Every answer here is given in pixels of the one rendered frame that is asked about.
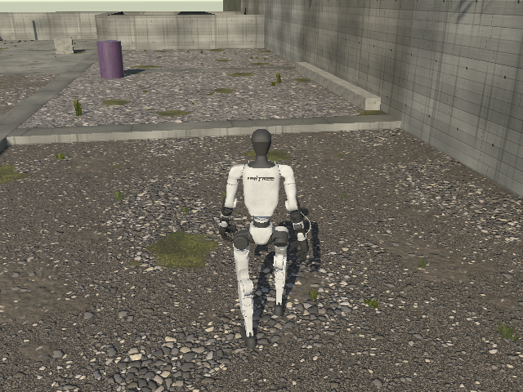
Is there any right robot foot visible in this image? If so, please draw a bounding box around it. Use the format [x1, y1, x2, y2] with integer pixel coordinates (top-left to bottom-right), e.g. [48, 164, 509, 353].
[274, 298, 285, 316]

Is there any robot right upper arm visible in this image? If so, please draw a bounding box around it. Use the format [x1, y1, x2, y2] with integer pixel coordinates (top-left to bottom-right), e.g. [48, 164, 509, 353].
[278, 164, 298, 211]

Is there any robot left upper arm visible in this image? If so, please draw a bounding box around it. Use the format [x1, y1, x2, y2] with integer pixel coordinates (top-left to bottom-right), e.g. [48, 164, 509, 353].
[224, 164, 244, 208]

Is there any right robot forearm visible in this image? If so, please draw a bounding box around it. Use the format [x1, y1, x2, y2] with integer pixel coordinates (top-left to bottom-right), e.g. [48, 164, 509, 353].
[290, 199, 306, 241]

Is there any left robot forearm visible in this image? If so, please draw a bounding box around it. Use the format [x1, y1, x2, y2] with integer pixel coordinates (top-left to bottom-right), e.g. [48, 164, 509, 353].
[220, 196, 233, 227]

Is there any right robot hand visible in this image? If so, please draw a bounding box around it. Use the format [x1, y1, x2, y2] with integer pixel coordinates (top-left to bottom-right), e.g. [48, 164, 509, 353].
[289, 239, 309, 262]

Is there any robot torso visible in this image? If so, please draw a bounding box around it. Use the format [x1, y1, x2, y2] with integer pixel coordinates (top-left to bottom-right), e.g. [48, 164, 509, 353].
[243, 160, 281, 245]

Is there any left robot hand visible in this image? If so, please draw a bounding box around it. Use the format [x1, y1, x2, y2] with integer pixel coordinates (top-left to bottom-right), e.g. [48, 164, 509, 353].
[219, 224, 238, 242]

